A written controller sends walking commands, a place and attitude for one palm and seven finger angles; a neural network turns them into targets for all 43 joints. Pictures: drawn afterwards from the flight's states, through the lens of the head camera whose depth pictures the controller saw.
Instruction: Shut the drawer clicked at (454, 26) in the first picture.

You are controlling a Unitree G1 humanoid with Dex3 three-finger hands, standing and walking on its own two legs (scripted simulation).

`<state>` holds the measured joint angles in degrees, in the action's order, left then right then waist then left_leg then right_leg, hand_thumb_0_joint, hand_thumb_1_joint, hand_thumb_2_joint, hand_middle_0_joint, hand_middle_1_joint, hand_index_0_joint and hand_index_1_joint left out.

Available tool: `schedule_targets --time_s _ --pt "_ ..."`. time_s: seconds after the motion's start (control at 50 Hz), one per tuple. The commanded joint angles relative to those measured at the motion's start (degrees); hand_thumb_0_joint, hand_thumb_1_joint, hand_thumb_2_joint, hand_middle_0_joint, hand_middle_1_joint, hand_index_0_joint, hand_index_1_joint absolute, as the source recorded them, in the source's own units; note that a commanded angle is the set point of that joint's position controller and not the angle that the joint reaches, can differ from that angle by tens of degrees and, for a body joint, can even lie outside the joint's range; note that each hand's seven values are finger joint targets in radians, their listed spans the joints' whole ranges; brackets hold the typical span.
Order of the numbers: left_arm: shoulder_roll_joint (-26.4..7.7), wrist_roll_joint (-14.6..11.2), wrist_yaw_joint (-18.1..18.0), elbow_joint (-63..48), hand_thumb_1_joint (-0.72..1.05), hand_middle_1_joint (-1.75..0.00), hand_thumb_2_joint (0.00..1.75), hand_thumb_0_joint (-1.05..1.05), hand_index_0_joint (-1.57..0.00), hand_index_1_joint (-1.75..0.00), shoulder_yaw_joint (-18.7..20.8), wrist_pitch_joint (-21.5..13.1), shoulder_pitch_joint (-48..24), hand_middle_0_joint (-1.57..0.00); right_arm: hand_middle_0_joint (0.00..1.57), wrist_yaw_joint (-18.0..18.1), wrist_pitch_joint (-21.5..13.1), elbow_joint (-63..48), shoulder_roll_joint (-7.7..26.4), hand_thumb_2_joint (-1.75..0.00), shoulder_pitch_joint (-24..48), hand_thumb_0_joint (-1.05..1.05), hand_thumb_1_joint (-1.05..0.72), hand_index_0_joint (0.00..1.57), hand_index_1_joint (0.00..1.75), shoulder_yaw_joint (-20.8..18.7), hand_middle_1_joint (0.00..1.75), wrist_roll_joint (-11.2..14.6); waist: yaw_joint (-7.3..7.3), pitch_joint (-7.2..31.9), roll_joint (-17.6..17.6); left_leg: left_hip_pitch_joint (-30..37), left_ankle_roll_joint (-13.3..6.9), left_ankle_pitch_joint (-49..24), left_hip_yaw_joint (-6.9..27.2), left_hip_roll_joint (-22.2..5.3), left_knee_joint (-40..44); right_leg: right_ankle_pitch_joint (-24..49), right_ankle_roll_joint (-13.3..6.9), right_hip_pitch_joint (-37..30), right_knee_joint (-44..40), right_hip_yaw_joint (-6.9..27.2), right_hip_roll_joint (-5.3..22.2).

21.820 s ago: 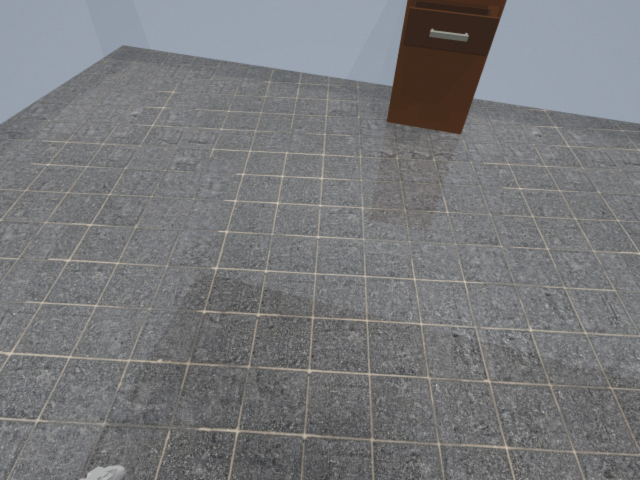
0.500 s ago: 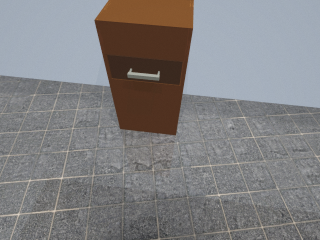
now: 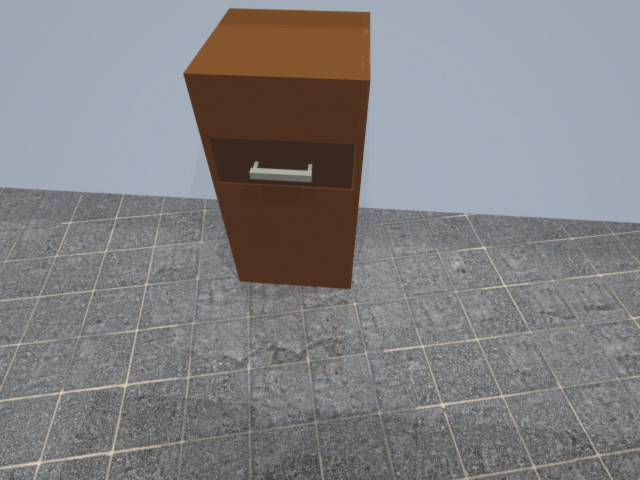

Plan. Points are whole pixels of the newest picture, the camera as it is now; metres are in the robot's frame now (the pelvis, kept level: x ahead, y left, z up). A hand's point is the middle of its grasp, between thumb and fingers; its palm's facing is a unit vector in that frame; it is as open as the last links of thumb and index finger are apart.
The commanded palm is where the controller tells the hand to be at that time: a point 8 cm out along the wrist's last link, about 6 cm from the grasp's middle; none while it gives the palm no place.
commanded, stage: let the arm hang, fingers relaxed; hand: left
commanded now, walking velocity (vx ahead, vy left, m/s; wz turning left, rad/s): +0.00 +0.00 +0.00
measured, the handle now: (282, 170) +0.90 +0.15 -0.19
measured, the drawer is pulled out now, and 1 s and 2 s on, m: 0.00 0.00 0.00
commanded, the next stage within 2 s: look to check the result in 0.18 s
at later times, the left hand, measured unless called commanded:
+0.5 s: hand out of the picture +0.01 +0.17 -0.17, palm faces +0.05 -0.98 -0.21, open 7.4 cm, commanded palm none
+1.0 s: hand out of the picture +0.04 +0.17 -0.17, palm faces +0.04 -0.97 -0.24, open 7.4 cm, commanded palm none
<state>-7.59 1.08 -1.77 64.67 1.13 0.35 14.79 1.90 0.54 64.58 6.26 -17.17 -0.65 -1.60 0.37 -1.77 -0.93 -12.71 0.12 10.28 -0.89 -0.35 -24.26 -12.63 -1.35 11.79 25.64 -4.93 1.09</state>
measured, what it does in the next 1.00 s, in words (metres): stands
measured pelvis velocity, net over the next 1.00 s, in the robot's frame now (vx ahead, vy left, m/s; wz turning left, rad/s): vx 0.02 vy -0.02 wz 0.01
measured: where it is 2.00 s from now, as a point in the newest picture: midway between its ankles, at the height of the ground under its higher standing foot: outside the picture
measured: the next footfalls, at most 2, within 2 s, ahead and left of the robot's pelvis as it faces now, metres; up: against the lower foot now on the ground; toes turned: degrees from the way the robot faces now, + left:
none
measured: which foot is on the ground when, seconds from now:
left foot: down 0.00-1.00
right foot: down 0.00-1.00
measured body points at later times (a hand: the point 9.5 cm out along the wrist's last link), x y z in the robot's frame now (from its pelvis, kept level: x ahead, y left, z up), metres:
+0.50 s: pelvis +0.01 -0.01 +0.00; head +0.03 -0.02 +0.45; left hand +0.01 +0.22 -0.15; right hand +0.00 -0.22 -0.17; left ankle +0.03 +0.12 -0.74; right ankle +0.02 -0.10 -0.74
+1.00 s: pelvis +0.02 -0.02 +0.00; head +0.04 -0.03 +0.45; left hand +0.04 +0.22 -0.15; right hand +0.03 -0.25 -0.16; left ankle +0.03 +0.12 -0.74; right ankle +0.02 -0.10 -0.74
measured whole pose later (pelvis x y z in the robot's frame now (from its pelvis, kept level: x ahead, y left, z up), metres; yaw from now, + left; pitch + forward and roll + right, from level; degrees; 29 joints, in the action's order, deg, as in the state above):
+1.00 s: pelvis +0.02 -0.02 +0.00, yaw +0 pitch -1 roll +0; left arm -10.2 0.8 -1.4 65.0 1.7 -0.4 11.9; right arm 2.0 0.1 65.1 10.3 -13.0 -1.0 -1.4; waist 0.2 -3.7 -1.6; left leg -9.8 1.8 10.9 0.1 -1.9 -21.9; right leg -13.1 -2.7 8.3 22.4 -5.9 -0.6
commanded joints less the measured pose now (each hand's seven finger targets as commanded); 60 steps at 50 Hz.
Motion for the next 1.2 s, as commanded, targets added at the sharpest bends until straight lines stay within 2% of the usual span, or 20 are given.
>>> schedule_targets --time_s 0.0,0.06,0.12,0.16,0.2,0.28,0.36,0.44,0.48,0.58,0.64,0.78,0.84,0.88,0.94,1.18 --pt "-6.2 -0.29 -0.31 -1.05 0.9 -0.3 0.9 0.0 -0.2 -0.3 1.18 -0.76 4.46 -0.2 0.2 0.05 -0.45 -0.74 4.15 -0.9 -4.53 0.0 -0.9 0.2 0.3 -0.88 0.3 0.34 -0.28 -4.51 -0.99 -1.6 -1.55 1.86 4.07 -4.19 5.64 -4.58 -1.59 2.72 -7.26 5.37 4.82" --pt "-6.5 -0.31 -0.32 -1.28 0.9 -0.3 0.9 0.0 -0.2 -0.3 1.24 -1.02 4.55 -0.2 0.2 0.07 -0.51 -1.05 4.66 -0.9 -4.56 0.0 -0.9 0.2 0.3 -1.05 0.3 0.42 -0.25 -3.53 1.18 -0.47 -1.57 -0.56 3.69 -4.09 4.51 -3.52 -1.74 2.3 -7.63 5.57 5.03" --pt "-6.43 -0.39 -0.3 -1.37 0.9 -0.3 0.9 0.0 -0.2 -0.3 1.22 -1.02 3.99 -0.2 0.2 0.1 -0.53 -0.87 4.47 -0.9 -4.35 0.0 -0.9 0.2 0.3 -0.97 0.3 0.39 -0.07 -3.63 -0.29 -0.01 -1.4 -0.83 3.53 -4.15 4.5 -3.46 -1.73 2.51 -7.81 5.68 5.18" --pt "-6.92 -0.35 -0.35 -1.43 0.9 -0.3 0.9 0.0 -0.2 -0.3 1.35 -1.16 4.08 -0.2 0.2 0.11 -0.55 -0.94 5.06 -0.9 -4.26 0.0 -0.9 0.2 0.3 -1.1 0.3 0.47 -0.11 -3.33 0.74 0.41 -1.49 -2.12 3.58 -4.28 4.19 -2.58 -1.84 2.14 -7.84 5.67 5.2" --pt "-6.79 -0.42 -0.31 -1.34 0.9 -0.3 0.9 0.0 -0.2 -0.3 1.38 -1.28 4.05 -0.2 0.2 0.16 -0.72 -0.84 5.06 -0.9 -4.16 0.0 -0.9 0.2 0.3 -1.05 0.3 0.41 -0.11 -1.75 0.16 1.23 -1.42 -3.0 3.42 -4.38 3.96 -1.36 -1.85 1.12 -7.85 5.71 5.4" --pt "-7.24 -0.44 -0.36 -1.12 0.9 -0.3 0.9 0.0 -0.2 -0.3 1.38 -1.38 3.75 -0.2 0.2 0.23 -0.89 -0.67 5.57 -0.9 -3.64 0.0 -0.9 0.2 0.3 -1.08 0.3 0.57 -0.09 -1.4 0.73 2.0 -1.4 -5.19 3.44 -4.83 3.98 1.51 -1.78 0.28 -7.33 5.27 5.4" --pt "-7.37 -0.34 -0.41 -1.02 0.9 -0.3 0.9 0.0 -0.2 -0.3 1.38 -1.22 3.36 -0.2 0.2 0.24 -0.55 -0.62 5.87 -0.9 -2.98 0.0 -0.9 0.2 0.3 -1.13 0.3 0.54 -0.05 -3.79 -0.24 1.36 -1.25 -3.07 3.53 -4.6 4.14 -1.56 -1.86 1.63 -8.45 5.64 5.21" --pt "-7.54 -0.44 -0.31 -0.86 0.9 -0.3 0.9 0.0 -0.2 -0.3 1.43 -1.33 2.92 -0.2 0.2 0.28 -0.78 -0.55 6.42 -0.9 -2.69 0.0 -0.9 0.2 0.3 -1.1 0.3 0.46 0.01 -1.93 0.1 2.35 -1.25 -3.93 3.59 -4.87 4.37 -0.25 -1.77 0.46 -8.17 5.5 5.25" --pt "-7.64 -0.41 -0.31 -0.79 0.9 -0.3 0.9 0.0 -0.2 -0.3 1.48 -1.3 2.58 -0.2 0.2 0.27 -0.8 -0.57 6.56 -0.9 -2.16 0.0 -0.9 0.2 0.3 -1.05 0.3 0.49 -0.06 -2.34 -0.51 2.1 -1.24 -3.93 3.64 -4.92 4.55 -0.28 -1.81 0.39 -8.23 5.55 5.29" --pt "-8.33 -0.35 -0.29 -0.82 0.9 -0.3 0.9 0.0 -0.2 -0.3 1.57 -1.4 2.13 -0.2 0.2 0.18 -0.72 -0.57 6.92 -0.9 -1.41 0.0 -0.9 0.2 0.3 -1.17 0.3 0.47 -0.08 -2.87 1.75 2.3 -1.11 -4.31 3.45 -4.71 4.23 -0.28 -1.85 0.4 -9.12 5.53 5.71" --pt "-8.67 -0.44 -0.27 -1.0 0.9 -0.3 0.9 0.0 -0.2 -0.3 1.58 -1.48 1.49 -0.2 0.2 0.17 -0.69 -0.54 7.51 -0.9 -1.05 0.0 -0.9 0.2 0.3 -1.15 0.3 0.4 0.03 -2.58 0.24 2.63 -0.96 -4.21 3.41 -4.72 4.17 -0.31 -1.91 0.28 -9.31 5.8 5.74" --pt "-9.76 -0.43 -0.26 -1.29 0.9 -0.3 0.9 0.0 -0.2 -0.3 1.74 -1.63 0.38 -0.2 0.2 0.13 -0.82 -0.6 8.42 -0.9 -0.12 0.0 -0.9 0.2 0.3 -1.24 0.3 0.45 0.0 -1.38 1.28 3.23 -0.88 -5.85 3.53 -5.06 4.22 2.8 -1.88 -1.23 -9.07 5.55 5.91" --pt "-10.05 -0.46 -0.25 -1.34 0.9 -0.3 0.9 0.0 -0.2 -0.3 1.78 -1.71 0.14 -0.2 0.2 0.2 -0.94 -0.61 8.92 -0.9 0.49 0.0 -0.9 0.2 0.3 -1.29 0.3 0.4 -0.1 -0.64 0.04 3.81 -0.8 -7.14 3.48 -5.17 4.23 5.68 -1.83 -2.11 -8.62 5.5 5.93" --pt "-10.33 -0.46 -0.26 -1.45 0.9 -0.3 0.9 0.0 -0.2 -0.3 1.85 -1.73 0.01 -0.2 0.2 0.22 -0.96 -0.65 9.04 -0.9 0.74 0.0 -0.9 0.2 0.3 -1.24 0.3 0.46 -0.18 -0.63 0.47 3.82 -0.73 -7.71 3.31 -5.3 4.29 7.38 -1.76 -2.6 -8.46 5.31 6.07" --pt "-10.58 -0.47 -0.22 -1.37 0.9 -0.3 0.9 0.0 -0.2 -0.3 1.75 -1.67 -0.49 -0.2 0.2 0.19 -0.81 -0.63 9.53 -0.9 1.13 0.0 -0.9 0.2 0.3 -1.24 0.3 0.43 -0.06 -1.52 0.29 3.83 -0.68 -6.36 3.3 -5.32 4.62 5.16 -1.77 -1.87 -9.38 5.71 5.98" --pt "-11.92 -0.44 -0.13 -1.65 0.9 -0.3 0.9 0.0 -0.2 -0.3 1.97 -1.82 -1.77 -0.2 0.2 0.07 -0.98 -0.74 10.81 -0.9 2.22 0.0 -0.9 0.2 0.3 -1.23 0.3 0.44 -0.1 -0.58 0.63 4.84 -0.62 -7.27 3.42 -5.63 5.32 6.71 -1.67 -2.94 -9.67 5.89 5.97"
